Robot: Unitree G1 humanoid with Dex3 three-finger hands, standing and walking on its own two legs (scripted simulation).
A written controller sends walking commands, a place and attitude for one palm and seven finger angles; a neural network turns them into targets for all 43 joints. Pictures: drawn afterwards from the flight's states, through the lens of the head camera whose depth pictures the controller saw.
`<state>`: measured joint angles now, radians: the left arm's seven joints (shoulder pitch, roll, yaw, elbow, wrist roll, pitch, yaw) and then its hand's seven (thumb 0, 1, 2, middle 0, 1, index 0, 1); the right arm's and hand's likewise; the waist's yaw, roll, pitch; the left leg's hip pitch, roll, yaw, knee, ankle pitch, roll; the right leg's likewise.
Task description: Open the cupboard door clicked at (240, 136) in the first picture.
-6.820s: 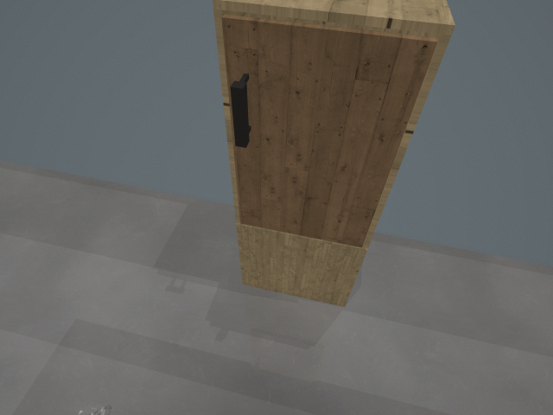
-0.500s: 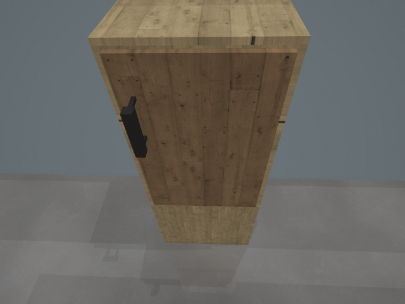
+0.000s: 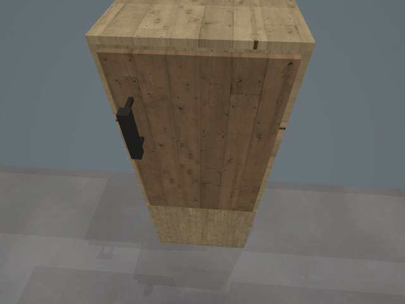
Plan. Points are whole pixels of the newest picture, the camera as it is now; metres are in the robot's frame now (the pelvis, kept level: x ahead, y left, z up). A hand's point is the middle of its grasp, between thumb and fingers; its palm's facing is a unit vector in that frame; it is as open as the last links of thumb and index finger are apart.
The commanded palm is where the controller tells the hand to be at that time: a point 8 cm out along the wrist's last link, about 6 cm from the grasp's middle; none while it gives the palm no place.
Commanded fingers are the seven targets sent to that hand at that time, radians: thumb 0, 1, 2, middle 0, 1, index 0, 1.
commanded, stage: look again from close up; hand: left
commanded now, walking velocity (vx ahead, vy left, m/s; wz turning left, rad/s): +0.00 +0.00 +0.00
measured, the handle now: (133, 128) +0.46 +0.19 +0.08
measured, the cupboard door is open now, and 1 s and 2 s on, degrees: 0 0 0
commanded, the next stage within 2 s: shuffle to correct the standing spot in 0.42 s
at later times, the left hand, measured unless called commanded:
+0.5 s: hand out of the picture +0.03 +0.18 -0.17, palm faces +0.00 -0.98 -0.21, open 7.4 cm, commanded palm none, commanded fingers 0.00 0.90 0.90 -0.20 -0.30 -0.20 -0.30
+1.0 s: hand out of the picture +0.00 +0.19 -0.18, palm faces +0.01 -0.98 -0.21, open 7.4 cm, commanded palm none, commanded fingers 0.00 0.90 0.90 -0.20 -0.30 -0.20 -0.30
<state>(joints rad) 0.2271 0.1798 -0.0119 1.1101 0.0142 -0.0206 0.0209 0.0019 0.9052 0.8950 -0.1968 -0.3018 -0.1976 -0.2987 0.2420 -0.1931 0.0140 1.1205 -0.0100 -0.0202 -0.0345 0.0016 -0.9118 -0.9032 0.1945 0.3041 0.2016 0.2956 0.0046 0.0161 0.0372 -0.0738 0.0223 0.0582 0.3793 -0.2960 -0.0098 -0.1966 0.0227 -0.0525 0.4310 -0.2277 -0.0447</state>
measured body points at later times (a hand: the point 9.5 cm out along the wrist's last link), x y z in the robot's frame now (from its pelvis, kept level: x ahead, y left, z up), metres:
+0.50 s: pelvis +0.00 +0.00 +0.00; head +0.01 -0.01 +0.45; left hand +0.03 +0.23 -0.15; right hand +0.00 -0.23 -0.16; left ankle -0.06 +0.12 -0.74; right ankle +0.00 -0.09 -0.74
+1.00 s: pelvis -0.05 +0.01 -0.01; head -0.02 +0.01 +0.44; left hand +0.00 +0.25 -0.16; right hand -0.04 -0.22 -0.16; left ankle -0.06 +0.12 -0.74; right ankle +0.00 -0.09 -0.74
